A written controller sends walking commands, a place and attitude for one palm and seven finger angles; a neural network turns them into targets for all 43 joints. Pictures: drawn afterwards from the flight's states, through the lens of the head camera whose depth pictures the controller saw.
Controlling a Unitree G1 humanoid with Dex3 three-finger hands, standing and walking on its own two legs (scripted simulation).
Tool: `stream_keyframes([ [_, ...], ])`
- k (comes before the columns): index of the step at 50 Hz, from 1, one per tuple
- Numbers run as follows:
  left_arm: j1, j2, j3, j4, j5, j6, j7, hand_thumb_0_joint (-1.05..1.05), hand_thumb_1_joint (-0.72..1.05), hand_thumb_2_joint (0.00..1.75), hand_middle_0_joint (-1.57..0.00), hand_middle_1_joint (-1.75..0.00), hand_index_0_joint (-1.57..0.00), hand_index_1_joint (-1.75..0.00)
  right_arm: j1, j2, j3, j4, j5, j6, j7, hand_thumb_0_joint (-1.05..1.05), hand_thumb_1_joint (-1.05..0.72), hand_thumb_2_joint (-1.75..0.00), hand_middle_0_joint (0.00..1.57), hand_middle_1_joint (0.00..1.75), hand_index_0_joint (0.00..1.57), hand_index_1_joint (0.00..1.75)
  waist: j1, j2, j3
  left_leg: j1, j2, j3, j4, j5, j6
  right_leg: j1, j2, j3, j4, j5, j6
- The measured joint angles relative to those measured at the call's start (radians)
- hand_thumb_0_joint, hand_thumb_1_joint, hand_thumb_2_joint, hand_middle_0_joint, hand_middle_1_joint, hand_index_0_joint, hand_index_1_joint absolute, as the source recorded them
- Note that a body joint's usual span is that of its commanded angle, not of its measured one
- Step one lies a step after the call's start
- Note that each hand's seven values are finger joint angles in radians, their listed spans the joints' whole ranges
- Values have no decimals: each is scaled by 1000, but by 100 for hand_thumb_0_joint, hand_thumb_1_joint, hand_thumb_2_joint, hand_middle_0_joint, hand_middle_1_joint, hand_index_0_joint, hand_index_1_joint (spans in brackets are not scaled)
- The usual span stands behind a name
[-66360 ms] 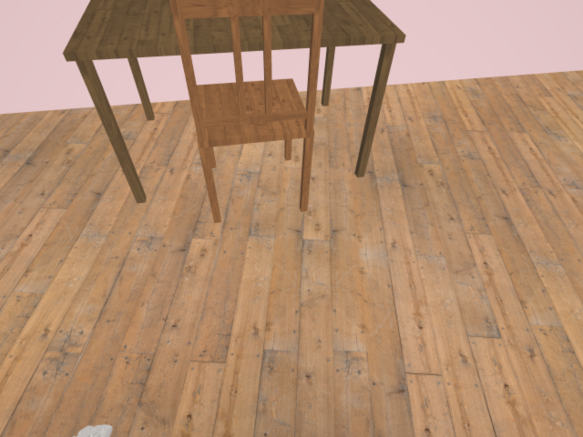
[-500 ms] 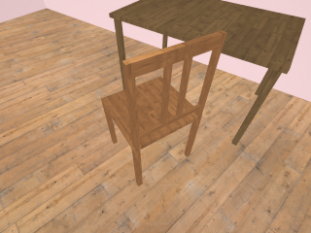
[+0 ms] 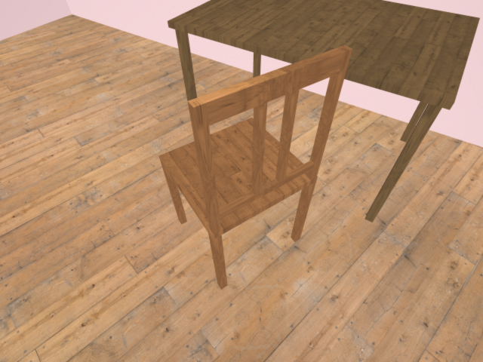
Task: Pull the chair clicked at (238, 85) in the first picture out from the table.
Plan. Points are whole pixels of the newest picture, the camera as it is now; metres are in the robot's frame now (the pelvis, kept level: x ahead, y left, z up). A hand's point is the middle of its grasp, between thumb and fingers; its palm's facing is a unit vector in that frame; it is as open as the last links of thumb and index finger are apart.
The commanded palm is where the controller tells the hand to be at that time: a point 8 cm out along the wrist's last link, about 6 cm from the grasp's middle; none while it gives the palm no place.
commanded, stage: let the arm hang, fingers relaxed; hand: left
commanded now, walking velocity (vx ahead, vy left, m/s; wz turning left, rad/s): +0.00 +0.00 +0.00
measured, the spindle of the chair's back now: (258, 153) +0.63 -0.01 -0.07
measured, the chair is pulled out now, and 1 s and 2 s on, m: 0.42 0.42 0.42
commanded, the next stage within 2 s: look to check the result in 0.32 s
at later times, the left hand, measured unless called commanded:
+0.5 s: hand out of the picture +0.01 +0.17 -0.17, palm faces +0.02 -0.98 -0.19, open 7.3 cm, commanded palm none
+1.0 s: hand out of the picture +0.01 +0.17 -0.18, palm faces +0.01 -0.98 -0.19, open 7.3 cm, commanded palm none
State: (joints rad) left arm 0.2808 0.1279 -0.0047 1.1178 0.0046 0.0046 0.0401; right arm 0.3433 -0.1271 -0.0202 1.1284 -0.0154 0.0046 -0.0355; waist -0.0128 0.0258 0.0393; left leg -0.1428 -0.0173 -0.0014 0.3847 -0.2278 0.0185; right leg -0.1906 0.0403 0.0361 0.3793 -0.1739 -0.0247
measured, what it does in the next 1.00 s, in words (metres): stands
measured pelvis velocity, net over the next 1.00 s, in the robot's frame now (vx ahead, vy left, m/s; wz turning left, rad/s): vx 0.02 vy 0.00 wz -0.02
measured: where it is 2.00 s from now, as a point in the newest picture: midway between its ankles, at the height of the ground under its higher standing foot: outside the picture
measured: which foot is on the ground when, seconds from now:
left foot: down 0.00-1.00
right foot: down 0.00-1.00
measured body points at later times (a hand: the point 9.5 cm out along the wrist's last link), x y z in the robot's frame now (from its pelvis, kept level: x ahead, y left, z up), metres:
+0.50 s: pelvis +0.01 +0.00 +0.00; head +0.02 +0.00 +0.45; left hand +0.01 +0.22 -0.16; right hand -0.02 -0.21 -0.17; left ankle -0.01 +0.11 -0.75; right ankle +0.02 -0.10 -0.75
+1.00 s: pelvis +0.02 +0.00 +0.00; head +0.03 +0.00 +0.45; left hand +0.01 +0.22 -0.16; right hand -0.02 -0.20 -0.17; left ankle -0.01 +0.11 -0.75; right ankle +0.02 -0.10 -0.75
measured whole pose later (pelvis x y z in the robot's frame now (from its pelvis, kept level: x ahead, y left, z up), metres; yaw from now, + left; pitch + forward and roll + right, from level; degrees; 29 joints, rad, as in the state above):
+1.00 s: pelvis +0.02 +0.00 +0.00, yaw -1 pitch -1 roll +0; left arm 0.29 0.12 0.00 1.13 0.00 0.00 0.05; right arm 0.32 -0.12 -0.02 1.15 -0.01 -0.01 -0.05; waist -0.02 0.02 0.04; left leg -0.10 -0.02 0.01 0.38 -0.26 0.02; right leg -0.16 0.04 0.05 0.39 -0.21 -0.02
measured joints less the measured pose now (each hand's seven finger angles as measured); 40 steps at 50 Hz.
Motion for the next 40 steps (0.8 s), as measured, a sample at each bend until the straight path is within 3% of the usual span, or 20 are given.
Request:
stream_keyframes([
  [40, 12, -6, 5, 9, 0, -7, 6, 1, 92, 90, -20, -30, -20, -30, -18, 7, -1, 15, 1, -9, -8, 0, -91, -90, 20, 30, 20, 30, -2, -7, 3, 33, 1, 13, -7, -25, 4, 24, 2, 14, 3, -25, 4],
])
